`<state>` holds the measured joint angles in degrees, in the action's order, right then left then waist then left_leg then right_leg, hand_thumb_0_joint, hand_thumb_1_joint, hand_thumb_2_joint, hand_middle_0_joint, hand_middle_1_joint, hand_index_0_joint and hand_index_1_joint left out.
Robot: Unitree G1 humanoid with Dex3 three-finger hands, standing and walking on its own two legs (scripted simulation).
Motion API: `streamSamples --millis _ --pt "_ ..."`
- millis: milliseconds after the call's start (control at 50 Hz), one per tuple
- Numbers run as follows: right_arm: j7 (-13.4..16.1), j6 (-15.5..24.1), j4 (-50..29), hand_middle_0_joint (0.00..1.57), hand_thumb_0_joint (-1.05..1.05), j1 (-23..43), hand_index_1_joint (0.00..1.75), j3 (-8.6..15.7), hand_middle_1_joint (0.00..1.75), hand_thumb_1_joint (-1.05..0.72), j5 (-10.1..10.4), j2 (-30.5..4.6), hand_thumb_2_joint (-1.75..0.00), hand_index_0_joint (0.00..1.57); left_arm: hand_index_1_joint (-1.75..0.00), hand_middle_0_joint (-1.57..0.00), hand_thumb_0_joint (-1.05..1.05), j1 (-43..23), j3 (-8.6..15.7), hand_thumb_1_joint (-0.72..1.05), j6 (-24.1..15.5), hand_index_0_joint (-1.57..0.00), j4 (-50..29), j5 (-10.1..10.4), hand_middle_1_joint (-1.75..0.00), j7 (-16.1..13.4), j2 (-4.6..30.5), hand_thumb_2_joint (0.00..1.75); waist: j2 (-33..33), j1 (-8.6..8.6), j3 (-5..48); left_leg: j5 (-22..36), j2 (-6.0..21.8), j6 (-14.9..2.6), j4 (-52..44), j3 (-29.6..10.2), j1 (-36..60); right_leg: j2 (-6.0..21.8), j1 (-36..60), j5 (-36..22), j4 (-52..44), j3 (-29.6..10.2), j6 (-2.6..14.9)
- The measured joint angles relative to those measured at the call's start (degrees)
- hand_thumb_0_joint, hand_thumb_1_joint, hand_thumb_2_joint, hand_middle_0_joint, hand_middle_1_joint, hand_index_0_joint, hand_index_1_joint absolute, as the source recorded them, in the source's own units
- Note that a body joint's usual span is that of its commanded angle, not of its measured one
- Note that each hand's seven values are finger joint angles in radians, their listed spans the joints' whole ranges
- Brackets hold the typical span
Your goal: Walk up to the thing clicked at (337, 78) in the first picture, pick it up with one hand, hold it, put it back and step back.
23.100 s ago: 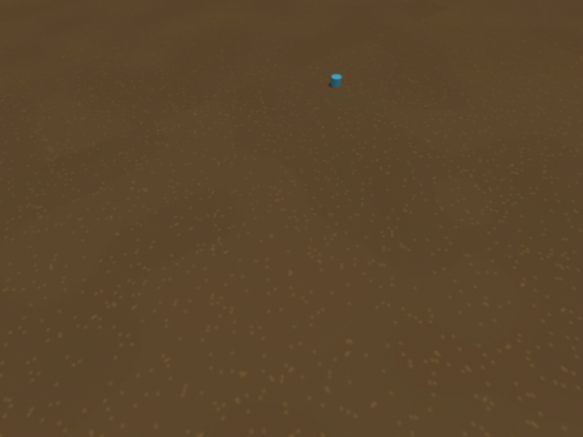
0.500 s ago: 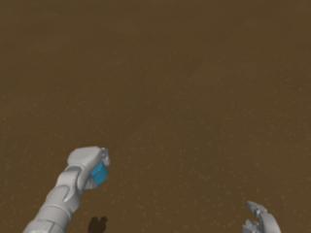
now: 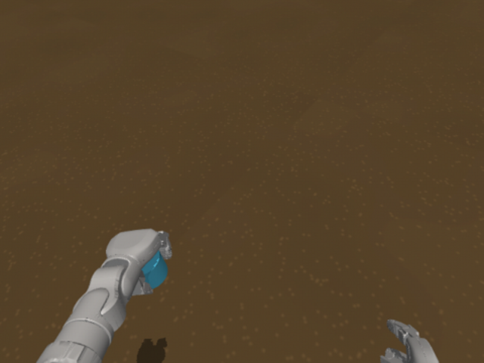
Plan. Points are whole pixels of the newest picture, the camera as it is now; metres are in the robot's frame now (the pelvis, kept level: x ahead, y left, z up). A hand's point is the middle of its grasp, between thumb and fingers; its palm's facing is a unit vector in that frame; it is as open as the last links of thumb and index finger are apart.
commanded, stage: crouch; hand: left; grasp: from above
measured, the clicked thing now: (146, 266) +0.31 +0.22 -0.06
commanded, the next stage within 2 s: lower in 1.92 s
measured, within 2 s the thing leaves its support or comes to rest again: neither
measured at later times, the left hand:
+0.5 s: hand (161, 293) +0.30 +0.23 -0.20, palm faces -0.43 +0.02 -0.90, open 8.9 cm
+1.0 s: hand (181, 315) +0.33 +0.24 -0.44, palm faces -0.47 -0.01 -0.88, open 8.9 cm
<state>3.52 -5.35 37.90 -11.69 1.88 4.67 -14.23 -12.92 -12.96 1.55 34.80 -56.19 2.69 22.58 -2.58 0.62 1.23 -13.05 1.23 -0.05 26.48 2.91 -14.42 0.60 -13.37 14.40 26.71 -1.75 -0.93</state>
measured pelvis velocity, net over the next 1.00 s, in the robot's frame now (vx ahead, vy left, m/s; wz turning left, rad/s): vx -0.08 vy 0.01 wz -0.02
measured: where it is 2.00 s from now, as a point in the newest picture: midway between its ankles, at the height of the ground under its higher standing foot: outside the picture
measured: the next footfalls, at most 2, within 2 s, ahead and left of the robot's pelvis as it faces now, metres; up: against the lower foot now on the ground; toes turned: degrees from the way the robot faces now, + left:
none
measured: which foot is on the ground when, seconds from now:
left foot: down 0.00-1.00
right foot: down 0.00-1.00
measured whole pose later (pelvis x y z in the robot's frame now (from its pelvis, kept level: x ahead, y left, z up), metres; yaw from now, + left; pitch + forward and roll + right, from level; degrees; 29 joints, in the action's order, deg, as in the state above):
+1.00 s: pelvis -0.08 +0.01 -0.28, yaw -1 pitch +36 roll -5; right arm -0.8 3.2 44.1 -11.1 1.5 -3.8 -12.4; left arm -42.1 -2.1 -6.4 72.1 -67.6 -21.6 28.5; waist -2.0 -8.7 11.6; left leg -34.5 1.9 -0.9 107.3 -3.1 -109.0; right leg -0.2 -104.4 36.9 105.4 2.0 -1.6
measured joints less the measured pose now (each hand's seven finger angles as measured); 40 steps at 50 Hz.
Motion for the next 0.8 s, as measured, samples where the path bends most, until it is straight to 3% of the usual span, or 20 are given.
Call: streamSamples --millis 120,260,380,540,660,800 --pt "-0.3 -0.2 -0.3 0.20 0.01 0.3 0.30 0.0 0.30 -0.90 -0.3 0.1 -0.90 0.20 -0.75 -0.60 0.00 0.2 0.5 0.07 -0.8 -0.70 2.3 -1.4 -0.79 -2.8 -0.6 0.60 0.4 -0.18 -0.3 -0.1 0.0 0.08 0.7 -0.3 -1.0 0.0 -0.9 0.3 0.8 0.3 0.08" --pt "-1.4 0.0 0.4 0.21 0.01 0.7 0.30 0.3 0.30 -0.90 -1.6 0.2 -0.90 0.20 -0.75 -0.60 0.00 -3.6 0.7 0.08 -1.9 -0.70 11.9 -4.2 -0.78 -10.2 -1.5 0.58 1.6 -1.17 0.0 -1.8 0.1 0.24 6.7 -1.4 -8.5 -0.1 -7.8 2.2 6.4 1.3 0.24" --pt "-2.5 1.1 1.1 0.21 0.01 0.0 0.30 1.4 0.30 -0.90 -3.1 -0.6 -0.90 0.20 -0.74 -0.60 0.00 -9.5 1.2 0.08 -3.3 -0.71 20.8 -7.5 -0.78 -16.0 -1.8 0.57 2.4 -2.48 2.9 -6.2 0.5 0.40 20.1 -2.4 -23.8 -0.4 -22.7 6.7 19.3 1.9 0.23" --pt "-2.7 2.9 2.1 0.21 0.01 -1.4 0.30 2.6 0.30 -0.90 -4.9 -1.6 -0.90 0.20 -0.73 -0.60 0.00 -17.0 4.8 0.09 -4.7 -0.71 28.8 -11.2 -0.78 -22.3 -0.5 0.56 2.0 -5.34 8.1 -14.0 1.1 0.08 43.2 -3.5 -49.5 -0.9 -47.6 14.1 41.5 2.4 -0.14" --pt "-2.1 4.6 3.7 0.20 0.01 -1.9 0.30 2.6 0.30 -0.90 -6.1 -1.0 -0.90 0.20 -0.73 -0.61 0.00 -21.7 7.3 0.09 -3.9 -0.72 32.0 -11.1 -0.78 -24.4 1.3 0.56 0.8 -6.96 10.2 -17.5 1.1 -0.47 57.2 -4.1 -66.2 -1.0 -63.9 17.7 55.2 2.6 -0.46" --pt "-2.5 6.1 5.2 0.21 0.01 -1.2 0.30 1.6 0.30 -0.90 -7.2 0.9 -0.90 0.20 -0.73 -0.61 0.00 -26.4 9.1 0.07 -3.6 -0.73 34.9 -9.9 -0.78 -23.9 3.3 0.58 -0.2 -8.09 10.2 -19.3 0.9 -0.92 68.6 -4.6 -80.2 -0.8 -77.4 19.8 66.6 2.8 -0.63"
